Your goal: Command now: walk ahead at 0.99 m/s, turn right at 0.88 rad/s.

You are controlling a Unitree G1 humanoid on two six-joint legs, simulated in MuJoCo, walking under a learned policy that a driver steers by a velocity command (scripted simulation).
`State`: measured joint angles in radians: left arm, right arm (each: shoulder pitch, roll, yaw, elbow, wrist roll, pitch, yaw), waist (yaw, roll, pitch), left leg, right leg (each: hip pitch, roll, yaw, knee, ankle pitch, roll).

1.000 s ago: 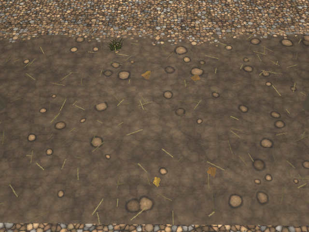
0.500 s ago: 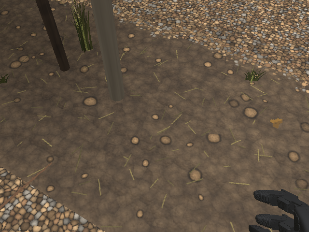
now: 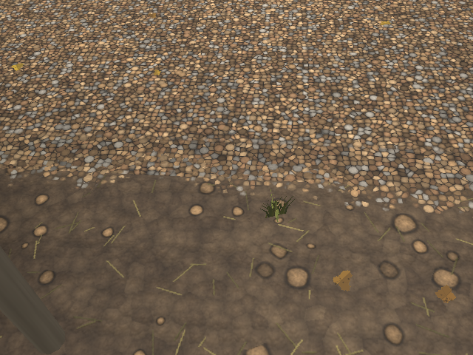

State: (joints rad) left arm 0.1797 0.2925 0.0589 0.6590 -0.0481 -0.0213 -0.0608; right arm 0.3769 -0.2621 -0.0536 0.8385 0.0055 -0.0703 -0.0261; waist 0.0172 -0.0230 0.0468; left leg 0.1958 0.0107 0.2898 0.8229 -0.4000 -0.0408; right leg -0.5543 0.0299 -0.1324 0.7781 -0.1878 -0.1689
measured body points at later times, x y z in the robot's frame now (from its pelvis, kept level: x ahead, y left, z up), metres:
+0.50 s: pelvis +0.42 +0.04 +0.03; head +0.45 +0.01 +0.48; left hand +0.64 +0.26 -0.07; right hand +0.49 -0.29 -0.04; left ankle +0.57 +0.12 -0.69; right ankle +0.23 +0.00 -0.58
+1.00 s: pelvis +0.56 -0.01 +0.05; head +0.59 -0.04 +0.49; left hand +0.86 +0.10 -0.03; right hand +0.50 -0.32 -0.07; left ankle +0.61 +0.11 -0.62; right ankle +0.55 -0.15 -0.69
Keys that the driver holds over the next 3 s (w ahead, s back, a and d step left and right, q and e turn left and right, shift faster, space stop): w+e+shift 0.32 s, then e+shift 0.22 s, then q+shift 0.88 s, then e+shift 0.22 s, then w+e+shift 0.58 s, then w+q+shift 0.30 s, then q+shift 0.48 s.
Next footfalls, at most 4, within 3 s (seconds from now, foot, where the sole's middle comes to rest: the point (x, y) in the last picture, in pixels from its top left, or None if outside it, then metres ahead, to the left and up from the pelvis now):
0.40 left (224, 318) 0.60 0.10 -0.73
0.78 right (322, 326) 0.58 -0.17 -0.73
1.14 left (226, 298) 0.67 0.09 -0.73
1.62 right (304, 298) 0.66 -0.13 -0.73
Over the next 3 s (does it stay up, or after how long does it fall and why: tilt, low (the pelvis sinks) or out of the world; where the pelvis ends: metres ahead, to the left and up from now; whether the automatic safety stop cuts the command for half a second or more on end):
stays up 1.26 -0.50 0.04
